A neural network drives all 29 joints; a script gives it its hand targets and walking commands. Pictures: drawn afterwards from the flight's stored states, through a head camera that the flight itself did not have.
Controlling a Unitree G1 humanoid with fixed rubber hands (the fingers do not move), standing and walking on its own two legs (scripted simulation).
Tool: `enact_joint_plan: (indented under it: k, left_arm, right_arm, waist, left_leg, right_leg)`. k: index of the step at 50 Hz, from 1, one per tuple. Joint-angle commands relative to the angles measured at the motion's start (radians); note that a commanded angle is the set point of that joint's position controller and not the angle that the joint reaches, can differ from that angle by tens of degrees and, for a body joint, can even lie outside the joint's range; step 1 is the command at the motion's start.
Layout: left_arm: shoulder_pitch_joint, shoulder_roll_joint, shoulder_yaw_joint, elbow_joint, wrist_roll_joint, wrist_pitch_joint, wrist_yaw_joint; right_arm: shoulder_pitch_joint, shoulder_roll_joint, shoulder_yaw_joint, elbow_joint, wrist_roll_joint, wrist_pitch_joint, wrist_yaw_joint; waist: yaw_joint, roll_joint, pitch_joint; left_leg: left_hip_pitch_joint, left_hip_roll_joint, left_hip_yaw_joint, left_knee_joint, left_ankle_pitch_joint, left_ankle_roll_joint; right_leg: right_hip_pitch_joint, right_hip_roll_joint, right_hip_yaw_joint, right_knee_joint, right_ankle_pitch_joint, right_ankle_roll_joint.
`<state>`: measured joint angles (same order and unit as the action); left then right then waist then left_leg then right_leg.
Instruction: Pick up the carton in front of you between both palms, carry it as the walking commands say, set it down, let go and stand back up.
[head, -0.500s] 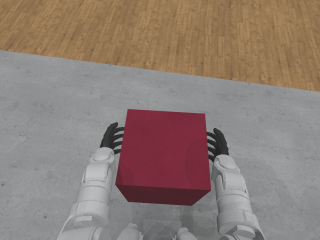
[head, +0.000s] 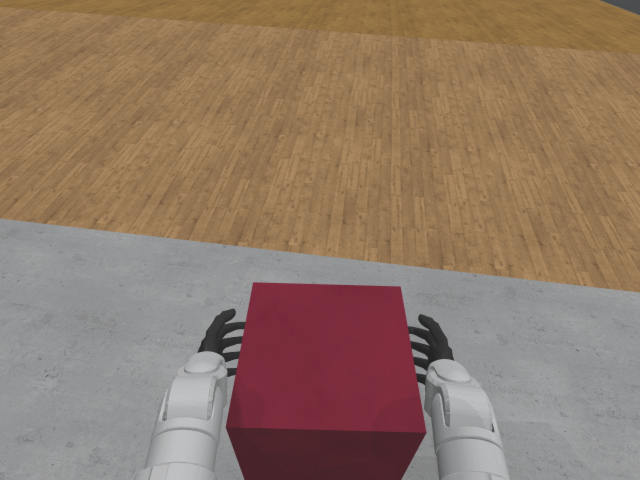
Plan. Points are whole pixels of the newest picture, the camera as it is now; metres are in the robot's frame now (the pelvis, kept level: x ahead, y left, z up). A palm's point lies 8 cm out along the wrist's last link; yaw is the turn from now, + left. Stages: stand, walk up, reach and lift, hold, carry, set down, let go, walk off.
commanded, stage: reach and lift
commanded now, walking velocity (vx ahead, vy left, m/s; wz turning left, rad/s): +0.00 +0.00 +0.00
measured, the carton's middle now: (323, 393) +0.29 +0.00 -0.05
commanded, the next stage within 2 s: hold in 0.88 s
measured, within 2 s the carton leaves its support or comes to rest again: neither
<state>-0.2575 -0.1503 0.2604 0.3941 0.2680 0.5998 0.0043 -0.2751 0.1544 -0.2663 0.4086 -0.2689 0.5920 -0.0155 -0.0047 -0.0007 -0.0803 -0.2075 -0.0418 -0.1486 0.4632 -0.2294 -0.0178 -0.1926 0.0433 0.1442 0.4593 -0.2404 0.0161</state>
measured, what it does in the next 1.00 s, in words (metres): stands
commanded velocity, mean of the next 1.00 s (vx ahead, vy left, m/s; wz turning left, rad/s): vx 0.00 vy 0.00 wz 0.00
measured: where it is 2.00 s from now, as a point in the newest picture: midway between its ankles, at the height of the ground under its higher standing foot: outside the picture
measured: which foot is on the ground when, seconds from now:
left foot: down 0.00-1.00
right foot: down 0.00-1.00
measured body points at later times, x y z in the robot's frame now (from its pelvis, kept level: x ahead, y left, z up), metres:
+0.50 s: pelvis +0.00 +0.00 +0.00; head -0.03 +0.00 +0.45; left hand +0.30 +0.15 +0.02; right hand +0.30 -0.15 +0.02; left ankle +0.01 +0.13 -0.74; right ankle +0.01 -0.13 -0.74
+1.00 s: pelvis +0.00 +0.00 +0.01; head -0.04 +0.00 +0.45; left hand +0.30 +0.15 +0.04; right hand +0.30 -0.15 +0.04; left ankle +0.01 +0.13 -0.74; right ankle +0.01 -0.13 -0.74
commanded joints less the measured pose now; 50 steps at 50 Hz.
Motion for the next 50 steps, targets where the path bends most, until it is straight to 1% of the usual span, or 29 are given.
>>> enact_joint_plan:
  k: [1, 5, 8, 12, 15, 25, 33, 38, 44, 48, 50]
  left_arm:
    - [-0.567, -0.962, -0.496, 0.031, -0.194, -0.01, -0.261]
    - [-0.642, -1.004, -0.538, -0.006, -0.216, -0.016, -0.269]
    - [-0.65, -1.009, -0.545, -0.007, -0.219, -0.013, -0.268]
    - [-0.619, -0.978, -0.514, 0.019, -0.203, -0.002, -0.263]
    - [-0.602, -0.966, -0.507, 0.016, -0.199, 0.004, -0.263]
    - [-0.528, -0.949, -0.546, -0.079, -0.224, 0.023, -0.254]
    - [-0.465, -0.93, -0.567, -0.137, -0.237, 0.043, -0.251]
    - [-0.454, -0.929, -0.581, -0.169, -0.247, 0.055, -0.25]
    - [-0.462, -0.931, -0.591, -0.186, -0.255, 0.069, -0.248]
    - [-0.48, -0.951, -0.658, -0.269, -0.294, 0.094, -0.244]
    - [-0.465, -0.927, -0.638, -0.264, -0.286, 0.118, -0.237]
  right_arm:
    - [-0.536, 0.968, 0.481, 0.056, 0.194, 0.0, 0.274]
    - [-0.606, 1.006, 0.523, 0.019, 0.217, -0.01, 0.286]
    - [-0.62, 1.003, 0.533, 0.013, 0.219, -0.008, 0.286]
    - [-0.593, 0.973, 0.506, 0.035, 0.197, 0.002, 0.281]
    - [-0.574, 0.97, 0.503, 0.028, 0.193, 0.01, 0.277]
    - [-0.496, 0.965, 0.549, -0.073, 0.221, 0.033, 0.264]
    - [-0.423, 0.951, 0.563, -0.119, 0.233, 0.057, 0.258]
    - [-0.414, 0.947, 0.576, -0.148, 0.243, 0.068, 0.258]
    - [-0.431, 0.942, 0.587, -0.17, 0.252, 0.08, 0.261]
    - [-0.446, 0.949, 0.65, -0.25, 0.287, 0.105, 0.258]
    - [-0.436, 0.921, 0.636, -0.247, 0.28, 0.128, 0.253]
  waist:
    - [0.004, 0.004, -0.087]
    - [0.007, 0.013, -0.187]
    - [0.007, 0.015, -0.211]
    - [0.004, 0.006, -0.17]
    - [0.004, -0.002, -0.163]
    - [0.007, -0.005, -0.197]
    - [0.004, 0.0, -0.184]
    - [0.004, 0.002, -0.178]
    - [0.005, 0.002, -0.17]
    - [0.003, 0.003, -0.219]
    - [0.003, 0.003, -0.185]
  left_leg:
    - [0.047, -0.042, 0.085, -0.083, 0.007, 0.013]
    - [0.084, -0.042, 0.084, -0.066, 0.04, 0.008]
    - [0.101, -0.044, 0.084, -0.067, 0.058, 0.003]
    - [0.106, -0.047, 0.087, -0.083, 0.046, 0.004]
    - [0.118, -0.05, 0.089, -0.091, 0.072, 0.005]
    - [0.168, -0.058, 0.085, -0.106, 0.213, 0.001]
    - [0.191, -0.061, 0.081, -0.122, 0.277, -0.002]
    - [0.199, -0.062, 0.08, -0.129, 0.291, -0.004]
    - [0.201, -0.061, 0.08, -0.134, 0.271, -0.004]
    - [0.236, -0.062, 0.075, -0.139, 0.308, -0.008]
    - [0.23, -0.059, 0.073, -0.15, 0.282, -0.009]
  right_leg:
    - [0.003, 0.044, -0.08, -0.081, 0.016, -0.011]
    - [0.032, 0.046, -0.083, -0.063, 0.04, -0.014]
    - [0.042, 0.05, -0.084, -0.065, 0.055, -0.013]
    - [0.038, 0.05, -0.086, -0.082, 0.045, -0.01]
    - [0.053, 0.051, -0.086, -0.093, 0.071, -0.005]
    - [0.13, 0.055, -0.081, -0.11, 0.231, 0.007]
    - [0.161, 0.057, -0.074, -0.123, 0.305, 0.012]
    - [0.171, 0.059, -0.072, -0.129, 0.317, 0.013]
    - [0.168, 0.06, -0.074, -0.132, 0.286, 0.012]
    - [0.199, 0.063, -0.073, -0.136, 0.318, 0.014]
    - [0.193, 0.061, -0.074, -0.146, 0.289, 0.011]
